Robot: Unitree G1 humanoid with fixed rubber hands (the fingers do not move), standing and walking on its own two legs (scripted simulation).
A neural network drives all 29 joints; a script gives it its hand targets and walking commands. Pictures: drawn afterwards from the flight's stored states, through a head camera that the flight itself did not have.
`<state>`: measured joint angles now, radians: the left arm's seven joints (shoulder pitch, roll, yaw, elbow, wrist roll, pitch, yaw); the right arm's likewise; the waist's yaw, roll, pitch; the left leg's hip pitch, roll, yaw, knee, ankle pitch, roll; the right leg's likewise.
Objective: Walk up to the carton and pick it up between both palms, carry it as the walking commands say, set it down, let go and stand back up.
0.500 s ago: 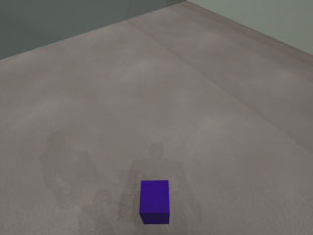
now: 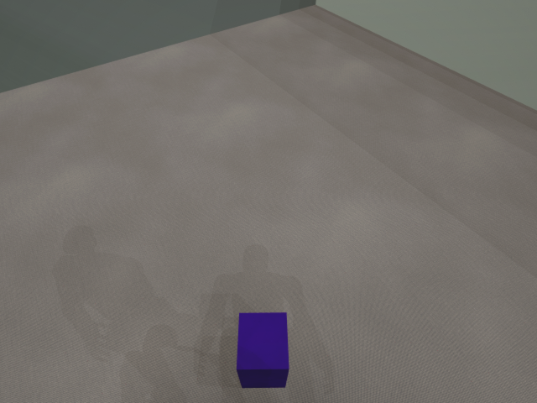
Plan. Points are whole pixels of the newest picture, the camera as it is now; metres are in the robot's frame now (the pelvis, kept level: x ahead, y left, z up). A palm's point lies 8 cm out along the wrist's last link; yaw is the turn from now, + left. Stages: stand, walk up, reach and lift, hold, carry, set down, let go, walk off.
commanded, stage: stand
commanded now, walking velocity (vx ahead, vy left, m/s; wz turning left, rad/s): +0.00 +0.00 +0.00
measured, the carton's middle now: (263, 352) +0.36 +0.05 -0.65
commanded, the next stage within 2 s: reach and lift in 0.42 s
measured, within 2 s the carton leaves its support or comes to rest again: neither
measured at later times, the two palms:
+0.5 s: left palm out of the picture +0.05 +0.25 -0.14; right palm out of the picture +0.04 -0.26 -0.13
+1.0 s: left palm out of the picture +0.13 +0.23 -0.17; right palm out of the picture +0.14 -0.19 -0.18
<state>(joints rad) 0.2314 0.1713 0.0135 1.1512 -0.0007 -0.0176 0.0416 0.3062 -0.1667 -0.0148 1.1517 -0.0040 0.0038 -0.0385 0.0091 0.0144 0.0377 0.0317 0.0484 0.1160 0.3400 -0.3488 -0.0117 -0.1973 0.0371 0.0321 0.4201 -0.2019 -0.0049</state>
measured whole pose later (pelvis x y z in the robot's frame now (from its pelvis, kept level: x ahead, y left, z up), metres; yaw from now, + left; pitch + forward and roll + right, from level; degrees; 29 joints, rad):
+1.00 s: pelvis -0.06 +0.00 -0.05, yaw +8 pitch +18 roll +0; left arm -0.08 0.17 0.05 0.59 0.01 0.29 -0.03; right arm 0.00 -0.12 -0.06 0.56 0.01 0.31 -0.05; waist -0.05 0.03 -0.05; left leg -0.76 -0.02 -0.02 0.92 -0.47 0.02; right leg -0.87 0.00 0.03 0.85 -0.28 0.03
